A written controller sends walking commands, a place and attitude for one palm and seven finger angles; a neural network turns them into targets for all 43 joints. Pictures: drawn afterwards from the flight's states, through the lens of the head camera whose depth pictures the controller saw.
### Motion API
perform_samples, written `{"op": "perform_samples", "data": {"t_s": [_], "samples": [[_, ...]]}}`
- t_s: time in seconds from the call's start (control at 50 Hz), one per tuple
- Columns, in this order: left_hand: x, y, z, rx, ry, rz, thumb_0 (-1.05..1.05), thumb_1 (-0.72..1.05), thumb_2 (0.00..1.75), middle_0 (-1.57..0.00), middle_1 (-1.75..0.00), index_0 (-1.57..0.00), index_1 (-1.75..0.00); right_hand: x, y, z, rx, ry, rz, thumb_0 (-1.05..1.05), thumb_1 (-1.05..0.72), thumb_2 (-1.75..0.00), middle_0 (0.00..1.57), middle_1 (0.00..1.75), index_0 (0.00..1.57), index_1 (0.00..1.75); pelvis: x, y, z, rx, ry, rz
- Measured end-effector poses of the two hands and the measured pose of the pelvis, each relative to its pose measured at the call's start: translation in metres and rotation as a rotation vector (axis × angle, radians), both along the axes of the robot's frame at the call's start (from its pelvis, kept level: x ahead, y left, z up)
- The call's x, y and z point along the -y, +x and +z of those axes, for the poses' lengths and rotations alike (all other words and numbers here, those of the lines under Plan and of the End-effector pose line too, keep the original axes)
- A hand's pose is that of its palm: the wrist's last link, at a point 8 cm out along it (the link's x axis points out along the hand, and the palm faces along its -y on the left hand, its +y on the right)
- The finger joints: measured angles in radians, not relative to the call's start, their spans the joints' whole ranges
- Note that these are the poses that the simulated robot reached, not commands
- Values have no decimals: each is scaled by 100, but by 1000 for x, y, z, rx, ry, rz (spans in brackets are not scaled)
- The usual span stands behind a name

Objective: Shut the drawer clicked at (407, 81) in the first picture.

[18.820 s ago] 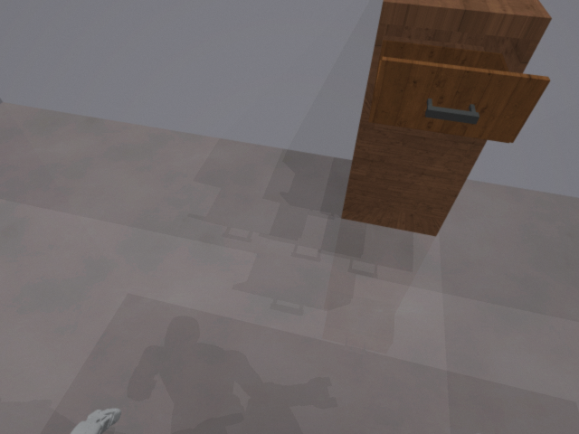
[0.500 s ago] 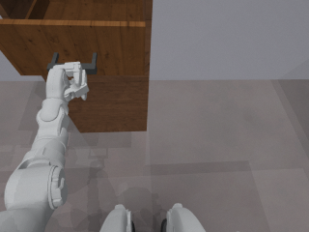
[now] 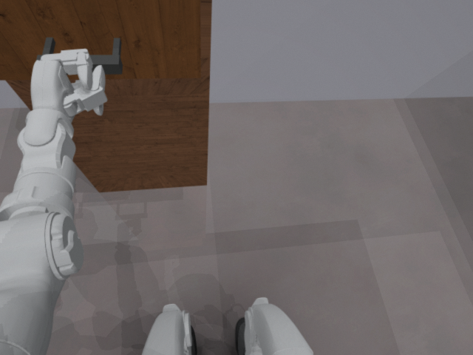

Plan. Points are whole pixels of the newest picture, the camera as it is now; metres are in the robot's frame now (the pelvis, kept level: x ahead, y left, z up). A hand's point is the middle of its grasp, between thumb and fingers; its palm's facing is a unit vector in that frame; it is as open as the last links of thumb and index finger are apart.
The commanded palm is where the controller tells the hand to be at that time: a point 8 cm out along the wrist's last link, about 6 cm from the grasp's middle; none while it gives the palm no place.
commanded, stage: push the drawer shut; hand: left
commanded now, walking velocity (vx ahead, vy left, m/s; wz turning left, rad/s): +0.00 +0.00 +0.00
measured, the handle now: (82, 54) +0.60 +0.21 +0.08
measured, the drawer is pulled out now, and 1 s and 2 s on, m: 0.06 0.00 0.00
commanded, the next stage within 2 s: pull the fist back off the drawer in 0.70 s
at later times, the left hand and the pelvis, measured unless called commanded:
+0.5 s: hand (102, 58) +0.59 +0.18 +0.08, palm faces +0.01 -1.00 -0.02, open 2.9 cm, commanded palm +0.60 +0.20 +0.08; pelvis +0.00 +0.01 -0.01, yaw -1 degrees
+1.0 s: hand (97, 56) +0.59 +0.18 +0.08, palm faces +0.01 -1.00 -0.03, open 3.0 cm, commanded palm +0.61 +0.19 +0.08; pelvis -0.01 +0.01 -0.02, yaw -1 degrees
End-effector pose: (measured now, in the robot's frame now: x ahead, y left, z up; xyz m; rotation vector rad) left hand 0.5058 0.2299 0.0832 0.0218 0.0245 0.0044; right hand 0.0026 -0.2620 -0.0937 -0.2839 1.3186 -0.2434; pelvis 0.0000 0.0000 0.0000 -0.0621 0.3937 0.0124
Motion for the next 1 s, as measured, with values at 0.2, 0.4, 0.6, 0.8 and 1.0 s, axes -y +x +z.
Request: {"op": "perform_samples", "data": {"t_s": [0.2,0.4,0.6,0.8,1.0], "samples": [[0,26,0,-10,-2,7,-5,64,90,-140,-160,-140,-160,-5,-20,0,-70,-5,-22,0,-90,-90,20,30,20,30,-2,1,-5,-38,-9,-2],[1,54,1,-20,-2,8,-4,66,90,-140,-160,-140,-160,-12,-39,2,-140,-12,-47,0,-90,-90,20,30,20,30,-5,2,-9,-79,-21,-3],[-4,66,1,-37,0,8,-5,58,92,-140,-160,-140,-159,-21,-56,5,-203,0,-61,0,-90,-90,20,30,20,30,-7,3,-12,-100,-31,-1],[-8,68,3,-36,4,8,-4,54,91,-140,-160,-140,-160,-22,-62,6,-198,-17,-56,0,-90,-90,20,30,20,30,-9,-3,-14,-108,-42,6],[-6,67,3,-39,5,12,-4,56,91,-140,-160,-140,-160,-22,-65,5,-186,-23,-38,0,-90,-90,20,30,20,30,-11,-8,-17,-114,-42,8]]}}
